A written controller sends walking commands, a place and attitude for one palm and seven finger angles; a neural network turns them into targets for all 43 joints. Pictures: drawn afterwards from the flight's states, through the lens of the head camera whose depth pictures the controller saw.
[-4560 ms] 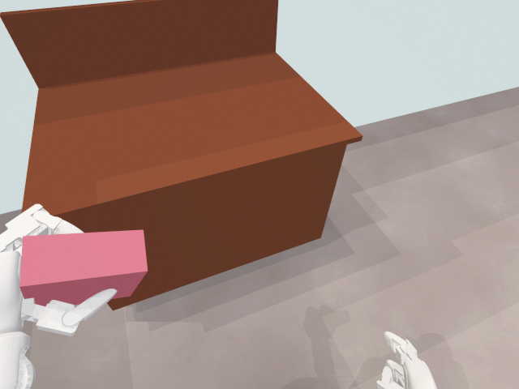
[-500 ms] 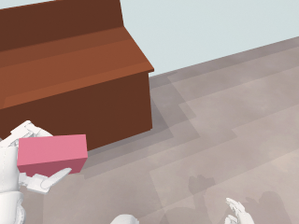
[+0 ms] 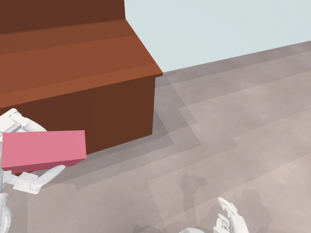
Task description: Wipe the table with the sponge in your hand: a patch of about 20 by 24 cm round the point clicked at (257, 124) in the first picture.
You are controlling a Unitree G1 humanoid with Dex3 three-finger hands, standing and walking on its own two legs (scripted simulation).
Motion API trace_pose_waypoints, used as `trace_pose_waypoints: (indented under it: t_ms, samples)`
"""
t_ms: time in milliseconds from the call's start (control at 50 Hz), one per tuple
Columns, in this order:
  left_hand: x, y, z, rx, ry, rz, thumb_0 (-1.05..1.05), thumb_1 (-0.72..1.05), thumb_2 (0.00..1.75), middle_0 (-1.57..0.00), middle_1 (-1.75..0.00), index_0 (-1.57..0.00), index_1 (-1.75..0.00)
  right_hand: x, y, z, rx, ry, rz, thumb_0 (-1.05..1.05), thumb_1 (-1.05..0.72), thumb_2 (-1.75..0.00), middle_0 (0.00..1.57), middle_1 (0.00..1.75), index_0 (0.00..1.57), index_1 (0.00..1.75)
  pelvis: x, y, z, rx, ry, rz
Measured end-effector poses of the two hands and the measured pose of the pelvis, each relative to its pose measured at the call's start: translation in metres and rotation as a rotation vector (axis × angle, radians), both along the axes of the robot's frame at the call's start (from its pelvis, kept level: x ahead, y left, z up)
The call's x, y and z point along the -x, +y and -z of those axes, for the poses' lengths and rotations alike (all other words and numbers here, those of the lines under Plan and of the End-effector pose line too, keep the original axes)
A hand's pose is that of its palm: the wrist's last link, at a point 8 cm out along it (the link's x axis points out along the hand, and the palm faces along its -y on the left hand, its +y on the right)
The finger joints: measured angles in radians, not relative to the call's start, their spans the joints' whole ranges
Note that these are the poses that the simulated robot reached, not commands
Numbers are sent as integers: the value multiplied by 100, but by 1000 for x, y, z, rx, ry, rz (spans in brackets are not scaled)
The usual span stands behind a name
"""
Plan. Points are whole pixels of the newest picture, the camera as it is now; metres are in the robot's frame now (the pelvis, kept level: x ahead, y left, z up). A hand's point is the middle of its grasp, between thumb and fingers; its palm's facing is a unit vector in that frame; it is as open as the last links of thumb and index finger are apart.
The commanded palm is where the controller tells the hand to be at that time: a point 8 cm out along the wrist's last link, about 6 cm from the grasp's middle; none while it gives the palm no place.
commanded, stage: take the last steps up to it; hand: left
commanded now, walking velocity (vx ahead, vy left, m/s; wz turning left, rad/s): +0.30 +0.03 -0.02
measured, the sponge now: (56, 151) +0.23 +0.21 +0.16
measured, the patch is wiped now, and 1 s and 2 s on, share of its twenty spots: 0.00 0.00 0.00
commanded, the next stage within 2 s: come to a stop and stand still in 1.68 s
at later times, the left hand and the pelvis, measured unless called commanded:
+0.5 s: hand (80, 109) +0.33 +0.19 +0.17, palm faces +0.32 -0.82 -0.48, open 9.5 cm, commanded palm +0.27 +0.25 +0.17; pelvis +0.11 -0.03 +0.00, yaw +0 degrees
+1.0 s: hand (94, 78) +0.43 +0.18 +0.17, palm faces +0.42 -0.74 -0.53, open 9.5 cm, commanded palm +0.38 +0.23 +0.17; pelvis +0.22 -0.06 -0.02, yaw +1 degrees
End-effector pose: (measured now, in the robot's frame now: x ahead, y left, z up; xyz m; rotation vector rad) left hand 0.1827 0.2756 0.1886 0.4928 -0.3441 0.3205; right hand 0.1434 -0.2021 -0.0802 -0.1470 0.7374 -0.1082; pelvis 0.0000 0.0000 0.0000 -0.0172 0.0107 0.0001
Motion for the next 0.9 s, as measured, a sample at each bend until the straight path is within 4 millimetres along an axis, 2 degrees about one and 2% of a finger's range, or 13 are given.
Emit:
trace_pose_waypoints:
  t_ms: [60, 120, 180, 280, 380, 440, 500, 600, 660, 720, 760, 820, 900]
  samples:
    - [-3, -6, -7, -32, 22, 19, -1, -44, 99, -81, -134, -81, -134, -10, 9, 4, -25, 16, -22, 2, -90, -90, 20, 30, 20, 30, -12, 0, -3, 3, 11, 3]
    - [-12, -9, -9, -62, 49, 2, -1, -44, 99, -81, -134, -81, -134, -21, 8, 10, -33, 35, -34, 2, -90, -90, 21, 30, 20, 30, -25, -4, -3, -2, 15, 7]
    - [-27, -10, -4, -74, 77, -46, -1, -44, 99, -81, -134, -81, -134, -37, -4, 19, -33, 45, -34, 2, -90, -90, 21, 30, 21, 30, -40, -13, 1, -13, 13, 9]
    - [-56, -24, 12, -41, 75, -88, -1, -44, 99, -81, -134, -81, -134, -68, -39, 35, -1, 48, -29, 2, -90, -90, 21, 30, 20, 30, -60, -28, 15, -17, -4, -6]
    - [-82, -44, 17, 16, 96, -30, -1, -44, 99, -81, -134, -81, -134, -92, -72, 18, 59, 46, 9, 2, -91, -90, 20, 30, 20, 30, -80, -34, 7, -43, -8, 7]
    - [-96, -51, 9, -17, 99, 12, -1, -44, 99, -81, -134, -81, -134, -104, -85, 6, 93, 41, 31, 2, -91, -90, 20, 30, 20, 30, -93, -36, 2, -56, 0, 6]
    - [-109, -49, -2, -61, 73, 33, -1, -44, 99, -81, -134, -81, -134, -116, -90, 0, 121, 40, 44, 2, -91, -90, 20, 30, 20, 30, -107, -33, 0, -64, 1, 4]
    - [-130, -28, -10, -82, 6, 3, -1, -44, 99, -81, -134, -81, -134, -140, -79, 3, 134, 31, 60, 2, -91, -90, 20, 30, 20, 30, -139, -19, 8, -59, -11, 11]
    - [-149, -14, -2, -64, -36, -20, -1, -44, 99, -81, -134, -81, -134, -157, -65, 13, 110, 7, 85, 2, -91, -90, 20, 30, 20, 30, -155, -11, 19, -68, -29, 26]
    - [-171, -6, 9, -20, -9, -45, -1, -44, 99, -81, -134, -81, -134, -170, -44, 17, 50, 0, 64, 2, -91, -90, 20, 30, 20, 30, -165, -11, 18, -61, -30, 11]
    - [-181, -9, 12, -6, 19, -50, -1, -44, 99, -81, -134, -81, -134, -177, -31, 17, 9, 2, 40, 2, -91, -90, 20, 30, 20, 30, -171, -14, 14, -53, -23, 3]
    - [-188, -22, 6, -14, 34, -29, -1, -44, 99, -81, -134, -81, -134, -186, -18, 18, -38, 6, 5, 2, -91, -90, 20, 30, 20, 30, -181, -20, 9, -47, -10, 1]
    - [-191, -44, -7, -71, 48, -13, -1, -44, 100, -81, -134, -81, -134, -200, -19, 25, -73, 22, -30, 2, -90, -90, 20, 30, 20, 30, -199, -33, 7, -44, 8, -4]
